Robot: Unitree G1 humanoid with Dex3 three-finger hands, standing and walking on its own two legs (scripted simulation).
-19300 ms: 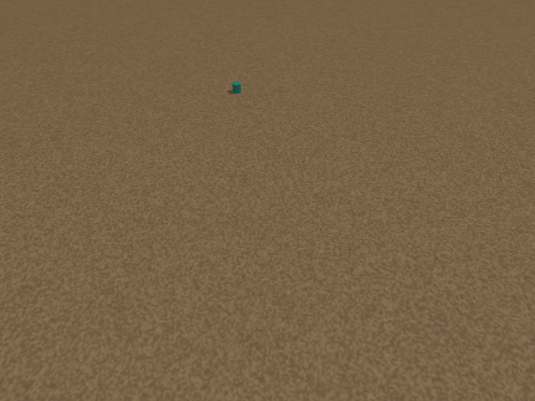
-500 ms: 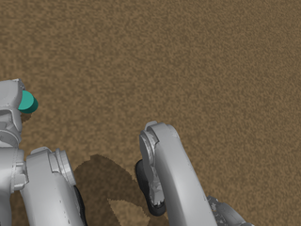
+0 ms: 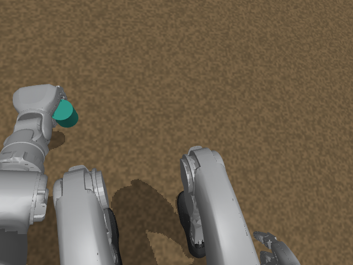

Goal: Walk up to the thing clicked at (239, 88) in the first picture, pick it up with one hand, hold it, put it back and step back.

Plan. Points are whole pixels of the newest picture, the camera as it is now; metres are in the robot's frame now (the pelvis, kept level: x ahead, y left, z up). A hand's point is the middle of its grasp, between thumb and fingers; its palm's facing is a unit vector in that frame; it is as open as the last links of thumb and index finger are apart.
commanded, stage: lift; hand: left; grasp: from above
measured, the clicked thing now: (64, 114) +0.48 +0.22 -0.18
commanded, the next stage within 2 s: hold in 1.66 s
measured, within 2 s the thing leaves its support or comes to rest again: neither
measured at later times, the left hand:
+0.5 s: hand (15, 120) +0.42 +0.26 -0.03, palm faces -0.42 -0.07 -0.90, open 7.6 cm
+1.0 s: hand out of the picture +0.36 +0.26 +0.17, palm faces -0.40 -0.11 -0.91, open 7.6 cm
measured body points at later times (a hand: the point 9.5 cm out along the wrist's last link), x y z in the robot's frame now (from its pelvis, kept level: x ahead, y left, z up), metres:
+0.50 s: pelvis +0.00 +0.00 +0.08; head +0.17 +0.04 +0.49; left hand +0.44 +0.26 +0.02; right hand +0.09 -0.27 -0.05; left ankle +0.09 +0.14 -0.31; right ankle +0.10 -0.12 -0.31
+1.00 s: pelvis +0.01 +0.01 +0.25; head +0.11 +0.03 +0.69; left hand +0.37 +0.26 +0.22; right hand +0.15 -0.24 +0.13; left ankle +0.09 +0.14 -0.31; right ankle +0.10 -0.12 -0.31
